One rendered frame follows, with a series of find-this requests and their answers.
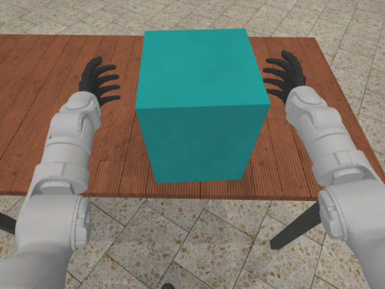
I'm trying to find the carton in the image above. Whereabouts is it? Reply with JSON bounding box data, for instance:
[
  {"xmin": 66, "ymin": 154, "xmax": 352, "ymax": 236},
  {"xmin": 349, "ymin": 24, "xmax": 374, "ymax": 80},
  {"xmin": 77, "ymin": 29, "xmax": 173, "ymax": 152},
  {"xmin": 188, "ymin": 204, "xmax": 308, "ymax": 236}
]
[{"xmin": 135, "ymin": 28, "xmax": 271, "ymax": 183}]

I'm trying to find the robot right upper arm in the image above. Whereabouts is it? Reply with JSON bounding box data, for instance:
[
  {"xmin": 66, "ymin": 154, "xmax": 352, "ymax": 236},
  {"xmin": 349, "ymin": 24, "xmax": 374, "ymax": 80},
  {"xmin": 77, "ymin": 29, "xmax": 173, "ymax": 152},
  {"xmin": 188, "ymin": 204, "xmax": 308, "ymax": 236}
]
[{"xmin": 318, "ymin": 178, "xmax": 385, "ymax": 289}]

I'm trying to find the robot left hand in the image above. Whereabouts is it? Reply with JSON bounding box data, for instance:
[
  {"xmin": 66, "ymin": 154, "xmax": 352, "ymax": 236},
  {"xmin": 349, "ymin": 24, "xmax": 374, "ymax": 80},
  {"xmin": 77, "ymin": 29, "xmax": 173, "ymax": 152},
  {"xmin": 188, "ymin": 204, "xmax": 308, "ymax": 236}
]
[{"xmin": 79, "ymin": 57, "xmax": 120, "ymax": 108}]

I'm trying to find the left robot forearm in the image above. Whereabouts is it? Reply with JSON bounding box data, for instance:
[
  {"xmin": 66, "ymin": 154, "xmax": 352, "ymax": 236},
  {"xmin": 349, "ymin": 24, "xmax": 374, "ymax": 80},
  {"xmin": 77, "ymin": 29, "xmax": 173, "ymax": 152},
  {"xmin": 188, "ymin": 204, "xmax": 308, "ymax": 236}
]
[{"xmin": 15, "ymin": 92, "xmax": 102, "ymax": 248}]

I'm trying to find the right robot forearm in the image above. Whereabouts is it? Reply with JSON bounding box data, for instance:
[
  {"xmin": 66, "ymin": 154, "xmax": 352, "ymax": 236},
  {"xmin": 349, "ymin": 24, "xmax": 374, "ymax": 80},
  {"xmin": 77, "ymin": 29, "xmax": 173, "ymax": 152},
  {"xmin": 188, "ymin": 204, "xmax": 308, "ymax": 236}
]
[{"xmin": 285, "ymin": 86, "xmax": 385, "ymax": 188}]

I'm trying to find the table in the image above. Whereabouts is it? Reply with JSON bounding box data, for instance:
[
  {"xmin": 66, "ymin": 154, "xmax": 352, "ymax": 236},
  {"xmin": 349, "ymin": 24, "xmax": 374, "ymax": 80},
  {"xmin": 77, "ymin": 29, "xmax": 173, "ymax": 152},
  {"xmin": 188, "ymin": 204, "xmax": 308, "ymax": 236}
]
[{"xmin": 0, "ymin": 34, "xmax": 385, "ymax": 250}]

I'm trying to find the robot right hand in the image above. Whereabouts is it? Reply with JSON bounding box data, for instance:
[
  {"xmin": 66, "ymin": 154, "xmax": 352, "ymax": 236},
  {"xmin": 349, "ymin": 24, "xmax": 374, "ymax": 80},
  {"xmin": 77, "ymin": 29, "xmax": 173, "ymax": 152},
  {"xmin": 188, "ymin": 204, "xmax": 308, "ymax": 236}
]
[{"xmin": 263, "ymin": 50, "xmax": 306, "ymax": 105}]

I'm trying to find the robot left upper arm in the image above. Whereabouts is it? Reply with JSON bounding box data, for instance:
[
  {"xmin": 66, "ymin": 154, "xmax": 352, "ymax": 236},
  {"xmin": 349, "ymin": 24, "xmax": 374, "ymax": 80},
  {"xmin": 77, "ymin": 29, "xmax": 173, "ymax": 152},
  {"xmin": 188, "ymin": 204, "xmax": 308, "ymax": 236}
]
[{"xmin": 0, "ymin": 194, "xmax": 92, "ymax": 289}]

